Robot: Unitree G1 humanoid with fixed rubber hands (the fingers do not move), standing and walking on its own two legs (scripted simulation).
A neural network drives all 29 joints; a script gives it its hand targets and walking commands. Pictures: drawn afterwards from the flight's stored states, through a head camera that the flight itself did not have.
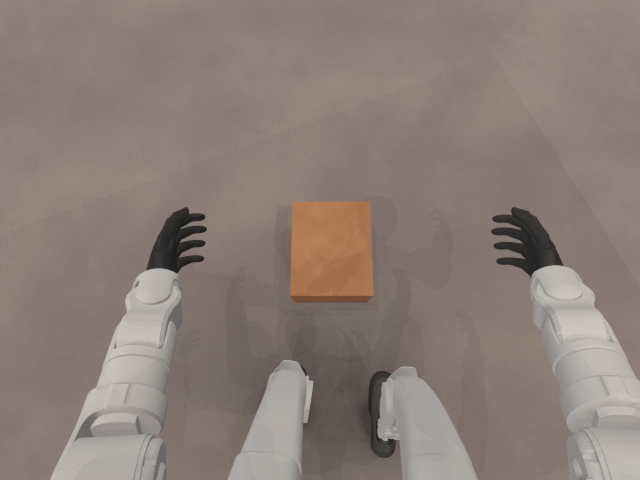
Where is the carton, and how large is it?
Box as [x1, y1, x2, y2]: [290, 202, 372, 301]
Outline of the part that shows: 292,202 290,295 293,300 367,301 372,296 369,202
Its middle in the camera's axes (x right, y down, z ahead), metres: +0.03 +0.04 +1.05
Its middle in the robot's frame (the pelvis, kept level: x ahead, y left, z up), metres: +0.50 +0.01 -0.63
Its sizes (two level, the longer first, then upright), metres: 0.246 0.204 0.151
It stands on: the floor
